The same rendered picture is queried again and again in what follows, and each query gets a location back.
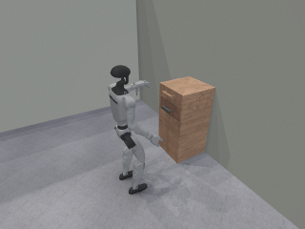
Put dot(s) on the handle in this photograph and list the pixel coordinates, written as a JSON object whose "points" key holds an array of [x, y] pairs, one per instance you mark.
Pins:
{"points": [[166, 94], [167, 110]]}

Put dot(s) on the right robot shin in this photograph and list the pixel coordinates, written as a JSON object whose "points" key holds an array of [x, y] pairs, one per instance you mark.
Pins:
{"points": [[137, 174]]}

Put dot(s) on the robot left forearm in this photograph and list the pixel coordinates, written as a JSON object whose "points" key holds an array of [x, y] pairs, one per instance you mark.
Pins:
{"points": [[131, 87]]}

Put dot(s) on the drawer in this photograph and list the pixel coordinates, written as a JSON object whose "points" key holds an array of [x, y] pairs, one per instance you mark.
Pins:
{"points": [[172, 107]]}

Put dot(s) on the humanoid robot torso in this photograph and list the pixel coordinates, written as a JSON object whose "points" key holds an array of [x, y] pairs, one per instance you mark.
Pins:
{"points": [[119, 114]]}

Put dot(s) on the left robot upper arm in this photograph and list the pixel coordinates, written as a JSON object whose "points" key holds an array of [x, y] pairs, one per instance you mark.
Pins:
{"points": [[113, 84]]}

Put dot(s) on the right robot hand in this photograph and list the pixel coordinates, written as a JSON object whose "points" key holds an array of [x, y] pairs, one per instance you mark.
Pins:
{"points": [[156, 139]]}

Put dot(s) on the right robot upper arm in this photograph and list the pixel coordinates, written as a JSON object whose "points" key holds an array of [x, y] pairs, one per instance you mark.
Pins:
{"points": [[129, 104]]}

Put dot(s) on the left robot hand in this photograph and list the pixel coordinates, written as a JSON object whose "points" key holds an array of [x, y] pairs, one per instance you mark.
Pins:
{"points": [[141, 83]]}

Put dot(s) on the robot right forearm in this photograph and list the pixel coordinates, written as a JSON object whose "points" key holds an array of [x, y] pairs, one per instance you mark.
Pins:
{"points": [[141, 131]]}

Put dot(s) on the cabinet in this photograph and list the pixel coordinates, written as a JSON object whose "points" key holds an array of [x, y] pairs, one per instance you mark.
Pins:
{"points": [[186, 138]]}

